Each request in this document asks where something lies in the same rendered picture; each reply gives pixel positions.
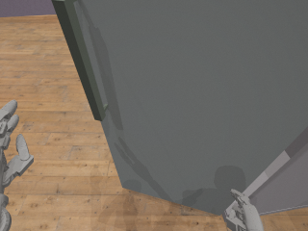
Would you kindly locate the handle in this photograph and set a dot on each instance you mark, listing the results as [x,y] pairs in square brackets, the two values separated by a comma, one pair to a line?
[73,35]

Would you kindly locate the fridge door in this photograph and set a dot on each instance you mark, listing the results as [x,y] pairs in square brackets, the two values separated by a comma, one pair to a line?
[203,95]

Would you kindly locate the robot left hand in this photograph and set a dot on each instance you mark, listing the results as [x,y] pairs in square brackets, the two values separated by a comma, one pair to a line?
[19,163]

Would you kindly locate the robot left forearm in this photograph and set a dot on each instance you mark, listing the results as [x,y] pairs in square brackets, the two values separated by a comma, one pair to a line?
[5,217]

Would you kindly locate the robot right hand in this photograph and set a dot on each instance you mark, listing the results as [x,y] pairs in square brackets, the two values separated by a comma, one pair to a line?
[248,217]

